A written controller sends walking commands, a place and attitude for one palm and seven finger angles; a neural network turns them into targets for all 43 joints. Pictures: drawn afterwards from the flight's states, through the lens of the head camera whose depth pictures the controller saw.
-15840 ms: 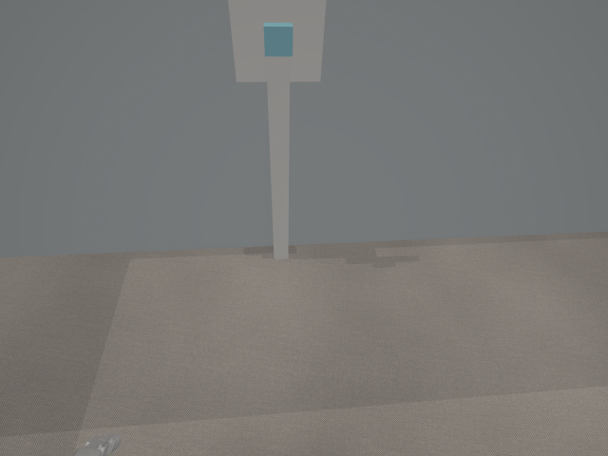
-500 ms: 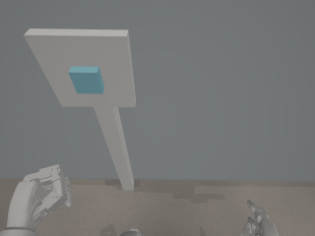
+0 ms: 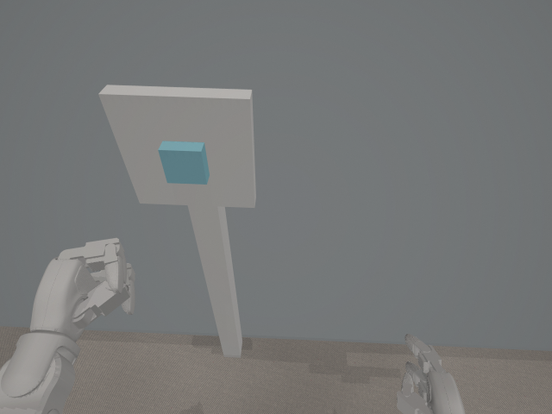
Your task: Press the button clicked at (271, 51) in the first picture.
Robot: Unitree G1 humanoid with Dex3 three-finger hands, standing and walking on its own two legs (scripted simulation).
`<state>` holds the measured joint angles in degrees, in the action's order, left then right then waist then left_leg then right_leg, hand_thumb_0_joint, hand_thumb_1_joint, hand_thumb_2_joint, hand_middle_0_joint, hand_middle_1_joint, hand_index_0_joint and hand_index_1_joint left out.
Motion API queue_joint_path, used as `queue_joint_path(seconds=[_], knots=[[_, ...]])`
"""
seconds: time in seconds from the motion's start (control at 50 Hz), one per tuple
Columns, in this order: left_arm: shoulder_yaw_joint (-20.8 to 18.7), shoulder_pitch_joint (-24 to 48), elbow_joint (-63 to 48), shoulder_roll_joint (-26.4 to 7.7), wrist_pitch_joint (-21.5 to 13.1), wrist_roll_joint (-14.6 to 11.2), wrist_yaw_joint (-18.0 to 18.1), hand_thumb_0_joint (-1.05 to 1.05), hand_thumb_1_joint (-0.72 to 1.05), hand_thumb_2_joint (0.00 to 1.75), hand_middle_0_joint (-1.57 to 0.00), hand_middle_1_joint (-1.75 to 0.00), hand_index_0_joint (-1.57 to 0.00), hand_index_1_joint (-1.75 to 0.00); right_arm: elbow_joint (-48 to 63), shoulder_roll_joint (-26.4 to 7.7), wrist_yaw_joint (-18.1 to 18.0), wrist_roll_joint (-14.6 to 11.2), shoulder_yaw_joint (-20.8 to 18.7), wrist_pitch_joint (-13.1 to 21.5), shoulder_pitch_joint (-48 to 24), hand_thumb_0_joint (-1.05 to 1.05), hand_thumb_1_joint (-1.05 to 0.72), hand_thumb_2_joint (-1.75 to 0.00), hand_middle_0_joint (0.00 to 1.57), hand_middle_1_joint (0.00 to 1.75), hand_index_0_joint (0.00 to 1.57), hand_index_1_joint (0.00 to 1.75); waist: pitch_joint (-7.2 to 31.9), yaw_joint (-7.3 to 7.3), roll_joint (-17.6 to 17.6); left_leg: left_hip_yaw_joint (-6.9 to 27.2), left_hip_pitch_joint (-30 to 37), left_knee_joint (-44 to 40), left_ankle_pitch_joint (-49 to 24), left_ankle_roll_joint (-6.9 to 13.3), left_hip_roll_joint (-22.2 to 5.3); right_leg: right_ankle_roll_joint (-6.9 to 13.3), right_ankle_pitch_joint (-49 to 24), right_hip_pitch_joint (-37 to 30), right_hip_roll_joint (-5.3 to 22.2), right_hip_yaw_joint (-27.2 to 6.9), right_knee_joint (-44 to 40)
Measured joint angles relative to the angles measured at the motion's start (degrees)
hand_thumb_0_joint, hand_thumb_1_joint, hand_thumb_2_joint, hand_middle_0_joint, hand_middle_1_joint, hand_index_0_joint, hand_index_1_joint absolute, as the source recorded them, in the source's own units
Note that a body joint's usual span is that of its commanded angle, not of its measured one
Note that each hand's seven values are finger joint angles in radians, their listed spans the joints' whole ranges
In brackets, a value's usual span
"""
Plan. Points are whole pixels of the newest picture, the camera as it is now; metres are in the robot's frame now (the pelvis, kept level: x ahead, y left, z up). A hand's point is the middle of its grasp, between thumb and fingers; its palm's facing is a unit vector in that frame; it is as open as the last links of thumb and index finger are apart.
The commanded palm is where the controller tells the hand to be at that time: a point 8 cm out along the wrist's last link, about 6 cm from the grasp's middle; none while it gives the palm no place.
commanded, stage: raise the hand and make a fist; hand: left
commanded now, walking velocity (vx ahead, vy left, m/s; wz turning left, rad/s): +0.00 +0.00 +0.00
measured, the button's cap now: (185, 161) +0.45 +0.20 +0.15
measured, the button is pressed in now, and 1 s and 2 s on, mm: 0 0 0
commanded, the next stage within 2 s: aim a knuckle at the button in 0.50 s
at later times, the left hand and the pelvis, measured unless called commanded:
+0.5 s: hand (147, 271) +0.24 +0.18 +0.14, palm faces +0.08 -0.99 -0.07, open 3.1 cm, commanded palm +0.21 +0.24 +0.15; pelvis +0.01 -0.02 +0.01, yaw +0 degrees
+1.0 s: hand (164, 252) +0.28 +0.18 +0.13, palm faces +0.08 -1.00 -0.05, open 3.1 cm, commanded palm +0.25 +0.23 +0.14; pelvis +0.01 -0.04 +0.01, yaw -1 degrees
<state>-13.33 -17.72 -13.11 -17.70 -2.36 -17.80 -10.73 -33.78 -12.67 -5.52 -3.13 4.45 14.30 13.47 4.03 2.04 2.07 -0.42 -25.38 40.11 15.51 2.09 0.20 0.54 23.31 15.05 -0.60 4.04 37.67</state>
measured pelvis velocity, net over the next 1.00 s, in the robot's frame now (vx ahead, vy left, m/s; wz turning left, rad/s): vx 0.01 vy -0.04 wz -0.01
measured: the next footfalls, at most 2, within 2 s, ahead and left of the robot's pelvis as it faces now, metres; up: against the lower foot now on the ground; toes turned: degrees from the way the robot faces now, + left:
none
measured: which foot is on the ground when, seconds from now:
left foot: down 0.00-1.00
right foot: down 0.00-1.00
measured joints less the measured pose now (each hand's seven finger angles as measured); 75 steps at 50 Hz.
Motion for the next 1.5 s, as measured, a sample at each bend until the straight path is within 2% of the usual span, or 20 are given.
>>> queue_joint_path(seconds=[0.14,0.22,0.28,0.38,0.48,0.68,0.84,1.06,1.16,1.5], knots=[[-0.75,4.03,0.58,-0.33,4.66,-0.35,-0.66,0.01,0.90,0.90,-1.30,-1.50,-1.30,-1.50,-1.06,-0.91,-0.19,-0.45,-0.19,-0.19,0.38,0.01,-0.90,-0.90,0.20,0.30,0.20,0.30,-0.27,-0.09,0.62,-0.12,2.79,-2.78,-1.07,-0.15,0.07,0.10,-1.12,-2.62,0.00,-0.16,-2.66],[-0.77,3.95,1.23,-0.36,7.30,-0.55,-0.87,0.01,0.90,0.90,-1.30,-1.50,-1.30,-1.50,-0.92,-1.14,-0.19,-0.52,-0.39,-0.65,0.34,0.01,-0.90,-0.90,0.20,0.30,0.20,0.30,-0.17,-0.47,0.63,-0.43,4.00,-4.34,-1.63,-0.35,0.03,0.27,-1.53,-3.44,-0.01,-0.49,-3.71],[-0.94,3.22,1.36,0.09,8.04,-0.34,-0.26,0.01,0.90,0.90,-1.30,-1.50,-1.30,-1.50,-0.66,-1.18,-0.08,-0.44,-0.68,-0.82,0.29,0.01,-0.90,-0.90,0.20,0.30,0.20,0.30,-0.33,-0.60,0.42,-0.52,4.54,-4.98,-1.82,-0.59,-0.09,0.49,-1.62,-3.79,-0.13,-0.61,-4.07],[-0.89,2.46,0.64,0.94,6.27,0.34,0.80,0.01,0.90,0.90,-1.30,-1.50,-1.30,-1.50,-0.83,-1.28,0.19,-0.15,-1.07,-0.54,0.24,0.01,-0.90,-0.90,0.20,0.30,0.20,0.30,-0.74,-0.37,0.16,-0.27,5.02,-5.29,-1.82,-1.04,-0.33,0.94,-1.50,-4.26,-0.42,-0.41,-4.29],[-0.65,2.64,0.56,1.04,4.45,0.47,0.29,0.01,0.90,0.90,-1.30,-1.50,-1.30,-1.50,-1.37,-1.28,0.35,-0.11,-1.17,-0.44,0.02,0.01,-0.90,-0.90,0.20,0.30,0.20,0.30,-0.73,-0.10,0.28,0.07,5.39,-5.36,-1.69,-1.49,-0.55,1.37,-1.26,-4.68,-0.71,-0.12,-4.35],[-1.08,3.25,3.51,0.99,5.11,-0.34,-0.79,0.01,0.90,0.90,-1.30,-1.50,-1.30,-1.50,-1.45,-1.34,0.00,-0.35,-1.26,-1.03,-0.35,0.01,-0.90,-0.90,0.20,0.30,0.20,0.30,-0.16,-0.23,0.86,0.29,5.78,-5.74,-1.57,-2.22,-0.92,2.01,-0.85,-4.86,-1.12,0.00,-4.30],[-1.25,6.77,7.39,1.14,2.75,0.03,-1.21,0.01,0.90,0.90,-1.30,-1.50,-1.30,-1.50,-2.24,-1.77,-0.03,-0.30,-1.55,-1.32,-0.54,0.01,-0.90,-0.90,0.20,0.30,0.20,0.30,-0.36,-0.39,0.68,0.40,5.46,-5.65,-1.47,-2.57,-1.04,2.32,-0.49,-4.33,-1.25,0.08,-3.76],[-2.56,11.72,14.11,0.37,2.04,0.25,-1.47,0.01,0.90,0.90,-1.30,-1.50,-1.30,-1.50,-2.54,-2.12,-0.14,-0.51,-2.08,-2.73,-0.32,0.01,-0.90,-0.90,0.20,0.30,0.20,0.30,-0.62,-1.13,0.23,-0.21,4.96,-5.79,-1.41,-2.50,-1.13,2.24,-0.48,-3.47,-1.24,-0.54,-3.56],[-1.90,14.11,16.26,0.76,1.14,0.48,-1.32,0.01,0.90,0.90,-1.30,-1.50,-1.30,-1.50,-2.76,-2.29,-0.17,-0.53,-2.37,-3.02,-0.25,0.01,-0.90,-0.90,0.20,0.30,0.20,0.30,-0.88,-1.24,0.39,-0.37,4.51,-5.52,-1.30,-2.16,-0.96,1.94,-0.55,-3.12,-1.05,-0.67,-3.54],[1.80,20.01,20.64,2.85,0.02,3.49,3.55,0.01,0.90,0.90,-1.30,-1.50,-1.30,-1.50,-2.62,-0.94,0.97,0.00,-2.14,-5.27,-0.53,0.01,-0.90,-0.90,0.20,0.30,0.20,0.30,-1.19,-1.92,-0.10,-1.47,3.61,-5.24,-1.28,-1.10,-0.41,0.96,-0.80,-1.91,-0.31,-1.68,-3.12]])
